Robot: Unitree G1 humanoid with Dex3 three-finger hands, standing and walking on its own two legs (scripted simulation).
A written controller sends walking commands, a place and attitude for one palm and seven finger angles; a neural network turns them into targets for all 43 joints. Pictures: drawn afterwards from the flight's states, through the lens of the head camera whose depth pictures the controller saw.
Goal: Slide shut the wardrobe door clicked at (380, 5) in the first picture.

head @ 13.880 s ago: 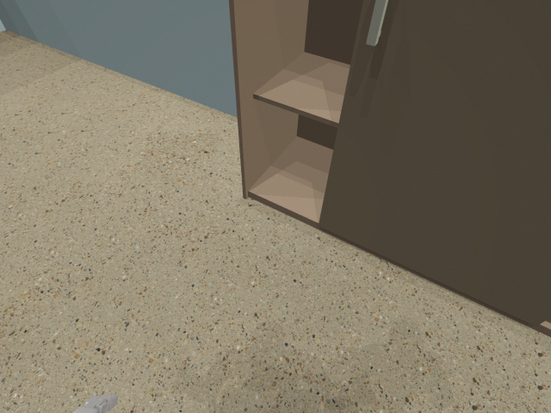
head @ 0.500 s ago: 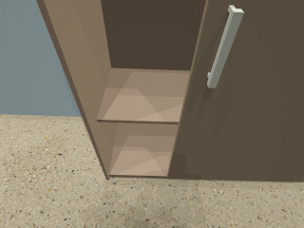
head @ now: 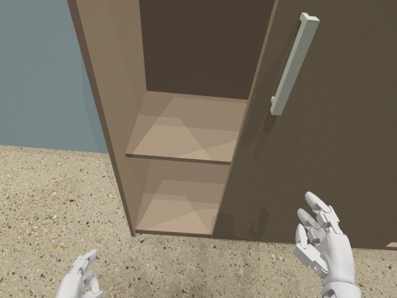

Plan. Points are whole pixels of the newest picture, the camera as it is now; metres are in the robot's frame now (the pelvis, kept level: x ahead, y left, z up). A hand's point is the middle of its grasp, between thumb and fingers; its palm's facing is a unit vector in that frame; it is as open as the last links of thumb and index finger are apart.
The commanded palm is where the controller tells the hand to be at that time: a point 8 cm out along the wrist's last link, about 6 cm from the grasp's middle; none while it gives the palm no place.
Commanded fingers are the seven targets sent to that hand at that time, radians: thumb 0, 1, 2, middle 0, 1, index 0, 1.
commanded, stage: raise the hand with hooked fingers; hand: right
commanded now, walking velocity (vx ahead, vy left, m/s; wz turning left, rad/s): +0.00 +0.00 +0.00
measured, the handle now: (288, 68) +0.55 -0.13 +0.24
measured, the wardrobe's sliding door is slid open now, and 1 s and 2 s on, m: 0.39 0.39 0.39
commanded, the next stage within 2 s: move the hooked fingers beside the handle in 1.84 s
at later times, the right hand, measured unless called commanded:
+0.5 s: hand (329, 251) +0.21 -0.19 +0.09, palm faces -0.14 +0.98 -0.12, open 10.6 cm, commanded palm +0.17 -0.26 +0.10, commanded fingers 0.00 0.01 -0.51 0.27 0.88 0.27 0.88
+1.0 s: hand out of the picture +0.23 -0.26 +0.20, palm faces +0.07 +0.99 -0.15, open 13.5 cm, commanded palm +0.20 -0.30 +0.20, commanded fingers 0.00 0.50 -0.30 0.30 1.20 0.30 1.20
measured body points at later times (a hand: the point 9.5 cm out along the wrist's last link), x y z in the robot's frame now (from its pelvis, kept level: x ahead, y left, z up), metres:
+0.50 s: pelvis -0.02 -0.01 -0.01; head -0.02 +0.00 +0.44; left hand +0.16 +0.19 -0.09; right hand +0.21 -0.24 +0.10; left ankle +0.00 +0.11 -0.72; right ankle -0.01 -0.12 -0.72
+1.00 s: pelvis -0.01 +0.00 +0.01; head -0.04 +0.01 +0.46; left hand +0.20 +0.21 -0.03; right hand +0.22 -0.31 +0.21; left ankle +0.00 +0.11 -0.72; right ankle +0.00 -0.12 -0.72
